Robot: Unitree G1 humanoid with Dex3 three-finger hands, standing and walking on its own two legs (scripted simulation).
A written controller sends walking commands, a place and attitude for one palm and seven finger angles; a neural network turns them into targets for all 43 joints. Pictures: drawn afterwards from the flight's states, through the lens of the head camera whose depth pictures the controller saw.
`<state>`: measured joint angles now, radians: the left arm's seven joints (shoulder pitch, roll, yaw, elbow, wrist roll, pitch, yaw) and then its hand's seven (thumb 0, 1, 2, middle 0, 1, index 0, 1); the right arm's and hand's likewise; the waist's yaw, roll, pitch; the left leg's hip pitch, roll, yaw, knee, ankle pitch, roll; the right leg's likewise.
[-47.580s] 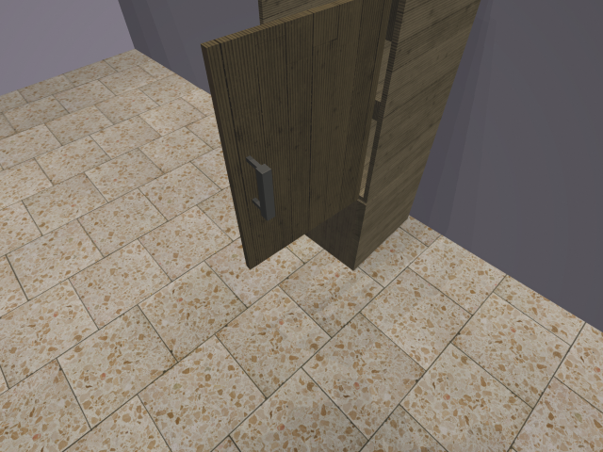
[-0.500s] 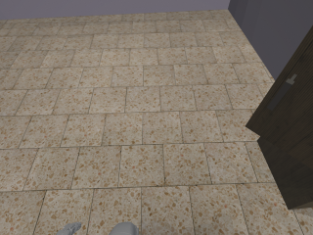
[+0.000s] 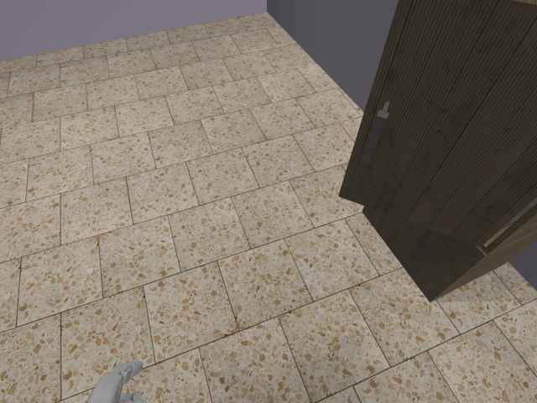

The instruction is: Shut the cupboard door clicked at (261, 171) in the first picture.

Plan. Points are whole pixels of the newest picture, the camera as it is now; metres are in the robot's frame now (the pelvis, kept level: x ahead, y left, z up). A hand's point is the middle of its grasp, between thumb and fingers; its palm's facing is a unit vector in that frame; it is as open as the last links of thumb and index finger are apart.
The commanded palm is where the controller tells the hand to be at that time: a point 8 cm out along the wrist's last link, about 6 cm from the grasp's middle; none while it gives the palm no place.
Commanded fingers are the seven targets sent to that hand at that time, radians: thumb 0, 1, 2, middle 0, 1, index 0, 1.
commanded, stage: turn to face it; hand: left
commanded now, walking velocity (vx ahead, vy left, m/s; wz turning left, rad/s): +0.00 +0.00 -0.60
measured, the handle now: (376, 132) +0.67 -0.22 -0.03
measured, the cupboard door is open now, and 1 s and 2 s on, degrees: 41 41 41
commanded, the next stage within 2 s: take the last steps up to it in 0.60 s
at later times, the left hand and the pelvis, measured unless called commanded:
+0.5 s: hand (147, 394) +0.15 +0.21 -0.16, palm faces -0.22 -0.96 -0.19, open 7.4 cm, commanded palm none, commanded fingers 0.00 0.90 0.90 -0.20 -0.30 -0.20 -0.30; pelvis +0.02 +0.03 +0.01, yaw -16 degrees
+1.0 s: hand (186, 378) +0.18 +0.15 -0.18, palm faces -0.41 -0.90 -0.16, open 7.4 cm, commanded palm none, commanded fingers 0.00 0.90 0.90 -0.20 -0.30 -0.20 -0.30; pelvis +0.06 +0.00 +0.00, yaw -25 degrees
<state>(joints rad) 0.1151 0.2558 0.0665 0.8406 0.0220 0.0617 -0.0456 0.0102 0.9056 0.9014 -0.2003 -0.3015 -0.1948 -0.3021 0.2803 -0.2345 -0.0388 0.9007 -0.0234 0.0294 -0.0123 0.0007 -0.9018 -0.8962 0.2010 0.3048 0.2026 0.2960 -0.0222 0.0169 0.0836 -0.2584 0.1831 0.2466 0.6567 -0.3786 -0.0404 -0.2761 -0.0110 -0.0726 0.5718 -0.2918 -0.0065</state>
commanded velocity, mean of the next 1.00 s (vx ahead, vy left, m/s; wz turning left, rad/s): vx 0.09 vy -0.05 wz -0.33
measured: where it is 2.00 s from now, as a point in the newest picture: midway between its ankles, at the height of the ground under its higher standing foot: outside the picture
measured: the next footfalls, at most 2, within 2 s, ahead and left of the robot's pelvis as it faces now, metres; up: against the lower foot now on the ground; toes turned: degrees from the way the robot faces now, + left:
left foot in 0.34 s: +0.09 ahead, +0.13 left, +0.00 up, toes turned -8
right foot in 0.68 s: +0.00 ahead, -0.12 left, +0.00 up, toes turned -22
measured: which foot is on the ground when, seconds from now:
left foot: down 0.00-0.00, up 0.02-0.32, down 0.34-0.68, up 0.70-0.94, down 0.96-1.00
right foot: down 0.00-0.34, up 0.36-0.66, down 0.68-0.96, up 0.98-1.00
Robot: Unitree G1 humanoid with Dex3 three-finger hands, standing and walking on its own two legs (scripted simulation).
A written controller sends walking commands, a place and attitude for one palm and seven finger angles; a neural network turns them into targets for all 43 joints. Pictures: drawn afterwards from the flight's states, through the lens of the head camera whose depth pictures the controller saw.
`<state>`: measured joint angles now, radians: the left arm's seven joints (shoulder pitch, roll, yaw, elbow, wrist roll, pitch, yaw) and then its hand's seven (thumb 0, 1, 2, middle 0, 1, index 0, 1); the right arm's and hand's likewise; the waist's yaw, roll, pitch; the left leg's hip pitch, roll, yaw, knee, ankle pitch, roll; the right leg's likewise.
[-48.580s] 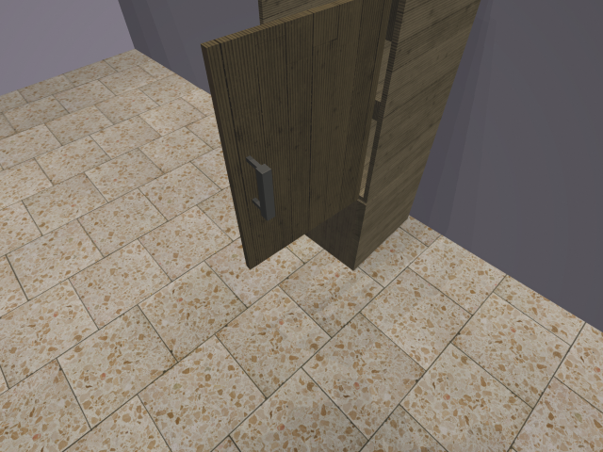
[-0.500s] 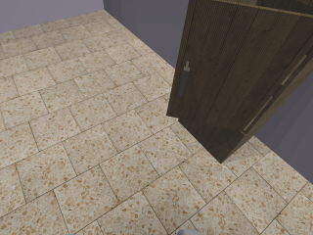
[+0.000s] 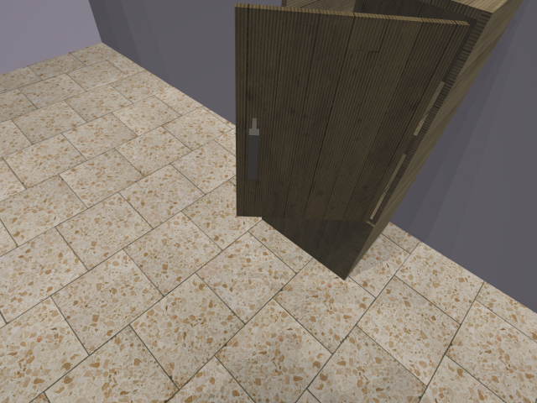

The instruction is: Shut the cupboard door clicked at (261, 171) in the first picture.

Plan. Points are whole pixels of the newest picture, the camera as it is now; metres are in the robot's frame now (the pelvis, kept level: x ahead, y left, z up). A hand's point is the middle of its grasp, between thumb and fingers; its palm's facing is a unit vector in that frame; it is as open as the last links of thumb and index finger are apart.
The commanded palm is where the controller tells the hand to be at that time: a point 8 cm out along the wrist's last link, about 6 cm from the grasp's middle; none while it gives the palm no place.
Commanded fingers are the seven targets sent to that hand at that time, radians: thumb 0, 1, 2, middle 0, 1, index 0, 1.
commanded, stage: take the last steps up to it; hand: left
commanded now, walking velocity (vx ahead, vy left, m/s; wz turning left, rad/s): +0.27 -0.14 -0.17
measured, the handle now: (253, 149) +0.65 +0.06 -0.03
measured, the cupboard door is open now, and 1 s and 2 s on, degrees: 41 41 41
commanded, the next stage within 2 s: come to a stop and stand still in 0.36 s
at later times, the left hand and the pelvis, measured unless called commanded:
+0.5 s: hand (228, 341) +0.25 +0.08 -0.16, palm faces -0.10 -0.98 -0.18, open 7.4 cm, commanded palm none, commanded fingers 0.00 0.90 0.90 -0.20 -0.30 -0.20 -0.30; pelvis +0.15 -0.09 +0.01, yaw -3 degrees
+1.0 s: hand (229, 354) +0.23 +0.07 -0.15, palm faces +0.00 -0.95 -0.30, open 7.4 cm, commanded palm none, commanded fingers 0.00 0.90 0.90 -0.20 -0.30 -0.20 -0.30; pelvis +0.19 -0.13 +0.00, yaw -3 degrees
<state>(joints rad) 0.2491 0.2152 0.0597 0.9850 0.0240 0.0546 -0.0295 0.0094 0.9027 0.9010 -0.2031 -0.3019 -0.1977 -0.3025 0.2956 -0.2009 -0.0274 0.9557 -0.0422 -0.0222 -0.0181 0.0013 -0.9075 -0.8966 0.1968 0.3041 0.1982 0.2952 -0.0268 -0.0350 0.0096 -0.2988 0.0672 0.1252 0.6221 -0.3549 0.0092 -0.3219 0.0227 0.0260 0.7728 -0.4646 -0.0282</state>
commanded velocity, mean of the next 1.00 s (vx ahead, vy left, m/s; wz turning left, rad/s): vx -0.02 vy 0.00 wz -0.02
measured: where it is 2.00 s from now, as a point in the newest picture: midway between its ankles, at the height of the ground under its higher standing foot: outside the picture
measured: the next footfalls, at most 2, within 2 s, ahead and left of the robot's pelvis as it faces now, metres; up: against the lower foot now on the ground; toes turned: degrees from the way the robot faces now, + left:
right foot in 0.36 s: +0.20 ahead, -0.24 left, +0.00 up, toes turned -4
left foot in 0.62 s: +0.26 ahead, +0.00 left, +0.00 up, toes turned +2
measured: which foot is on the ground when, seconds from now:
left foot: down 0.00-0.36, up 0.38-0.60, down 0.62-0.90, up 0.92-1.00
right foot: up 0.00-0.34, down 0.36-1.00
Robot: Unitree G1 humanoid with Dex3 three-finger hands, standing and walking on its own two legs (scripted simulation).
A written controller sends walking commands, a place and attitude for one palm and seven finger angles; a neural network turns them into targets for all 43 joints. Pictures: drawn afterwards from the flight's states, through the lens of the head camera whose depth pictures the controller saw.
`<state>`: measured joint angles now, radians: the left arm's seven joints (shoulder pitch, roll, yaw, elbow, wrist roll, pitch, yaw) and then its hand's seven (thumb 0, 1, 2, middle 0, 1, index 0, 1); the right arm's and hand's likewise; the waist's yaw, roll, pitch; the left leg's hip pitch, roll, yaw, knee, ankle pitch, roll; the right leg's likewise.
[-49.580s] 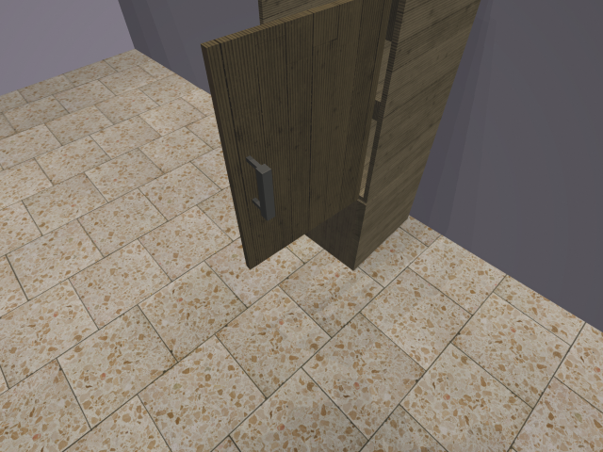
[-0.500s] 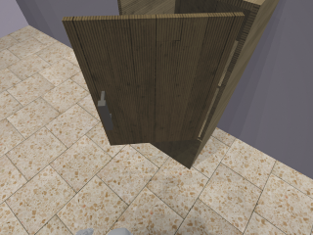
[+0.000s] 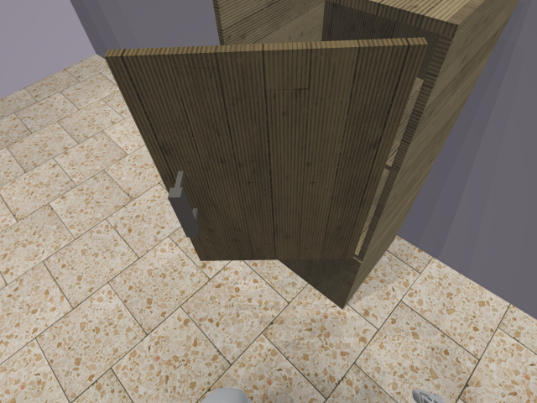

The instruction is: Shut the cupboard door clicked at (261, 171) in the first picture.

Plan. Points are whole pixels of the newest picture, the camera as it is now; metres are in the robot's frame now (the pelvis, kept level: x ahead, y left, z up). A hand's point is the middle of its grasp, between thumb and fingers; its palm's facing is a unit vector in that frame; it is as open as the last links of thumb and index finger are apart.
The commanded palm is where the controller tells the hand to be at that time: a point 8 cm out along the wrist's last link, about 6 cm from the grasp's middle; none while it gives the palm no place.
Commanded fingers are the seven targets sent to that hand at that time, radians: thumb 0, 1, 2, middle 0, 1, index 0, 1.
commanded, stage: come to a stop and stand still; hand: left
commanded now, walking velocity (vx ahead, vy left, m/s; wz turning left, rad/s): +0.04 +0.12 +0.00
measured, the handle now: (186, 205) +0.45 +0.21 -0.04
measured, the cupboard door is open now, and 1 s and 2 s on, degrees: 41 41 41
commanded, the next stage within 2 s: look again from close up in 0.58 s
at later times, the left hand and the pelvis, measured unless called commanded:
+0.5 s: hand out of the picture +0.00 +0.20 -0.17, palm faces +0.03 -0.98 -0.17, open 7.3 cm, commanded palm none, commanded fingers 0.00 0.90 0.90 -0.20 -0.30 -0.20 -0.30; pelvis -0.03 +0.02 +0.01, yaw -1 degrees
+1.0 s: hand out of the picture -0.03 +0.22 -0.16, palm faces +0.00 -0.97 -0.23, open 7.4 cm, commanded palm none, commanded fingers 0.00 0.90 0.90 -0.20 -0.30 -0.20 -0.30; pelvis -0.03 +0.04 +0.00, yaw -1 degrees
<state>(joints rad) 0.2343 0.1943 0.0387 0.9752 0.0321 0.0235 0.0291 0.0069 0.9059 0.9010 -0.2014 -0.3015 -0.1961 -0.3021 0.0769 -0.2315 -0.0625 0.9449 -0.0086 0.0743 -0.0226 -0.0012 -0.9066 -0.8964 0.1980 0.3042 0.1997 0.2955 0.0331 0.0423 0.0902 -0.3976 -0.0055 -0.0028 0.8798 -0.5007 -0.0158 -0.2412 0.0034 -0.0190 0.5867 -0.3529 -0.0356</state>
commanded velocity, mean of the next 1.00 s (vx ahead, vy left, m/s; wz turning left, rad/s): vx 0.01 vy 0.01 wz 0.00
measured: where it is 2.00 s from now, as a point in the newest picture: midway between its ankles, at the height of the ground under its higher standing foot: outside the picture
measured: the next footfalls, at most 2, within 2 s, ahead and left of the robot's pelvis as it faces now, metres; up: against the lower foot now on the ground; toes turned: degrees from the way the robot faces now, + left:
left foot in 0.22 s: -0.01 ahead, +0.14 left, +0.00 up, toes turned +1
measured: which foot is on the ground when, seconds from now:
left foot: up 0.00-0.20, down 0.22-1.00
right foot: down 0.00-1.00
